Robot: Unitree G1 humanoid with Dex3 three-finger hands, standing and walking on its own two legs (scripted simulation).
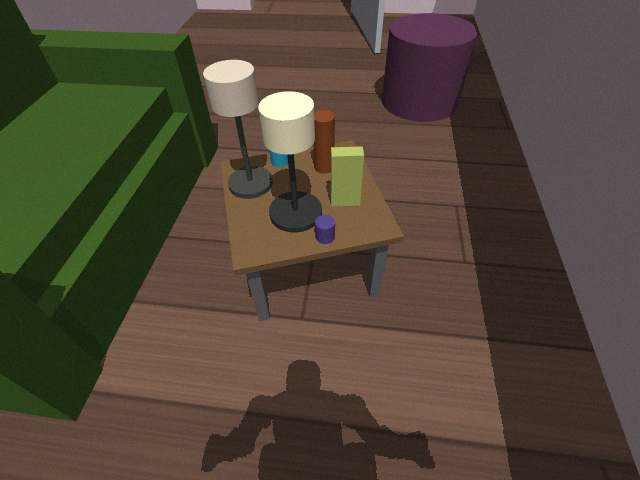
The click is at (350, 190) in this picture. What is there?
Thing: carton on end
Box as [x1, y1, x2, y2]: [331, 146, 363, 205]
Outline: 362,146 331,147 331,205 359,205 363,163
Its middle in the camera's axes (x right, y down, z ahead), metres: +0.10 -0.19 +1.23
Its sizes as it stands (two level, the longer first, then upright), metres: 0.096 0.045 0.202
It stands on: a support 0.36 m high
